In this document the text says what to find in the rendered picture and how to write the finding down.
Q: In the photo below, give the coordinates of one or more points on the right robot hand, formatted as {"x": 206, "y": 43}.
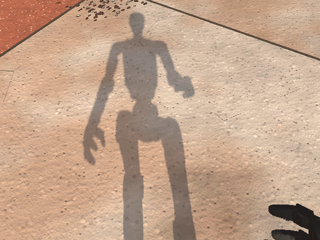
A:
{"x": 301, "y": 216}

